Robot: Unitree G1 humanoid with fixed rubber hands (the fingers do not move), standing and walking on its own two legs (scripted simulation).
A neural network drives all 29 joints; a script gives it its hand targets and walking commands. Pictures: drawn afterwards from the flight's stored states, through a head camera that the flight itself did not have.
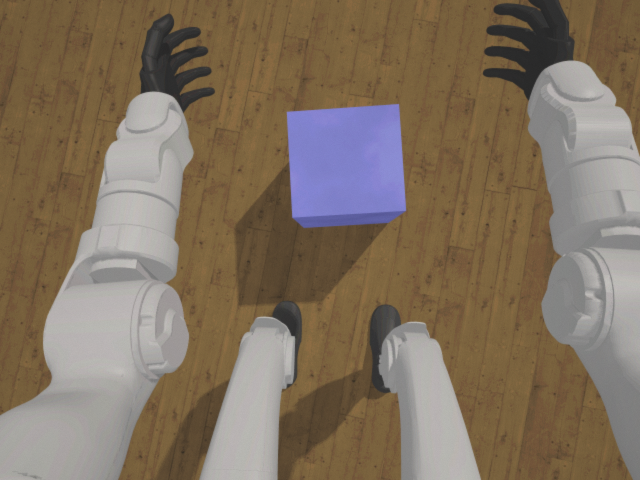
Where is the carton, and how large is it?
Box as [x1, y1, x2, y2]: [287, 104, 405, 227]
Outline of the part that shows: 398,104 287,112 292,217 303,227 388,222 405,210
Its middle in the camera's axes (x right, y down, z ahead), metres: +0.05 -0.14 +0.85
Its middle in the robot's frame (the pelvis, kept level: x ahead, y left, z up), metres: +0.53 +0.00 -0.52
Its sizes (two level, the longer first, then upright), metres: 0.210 0.200 0.250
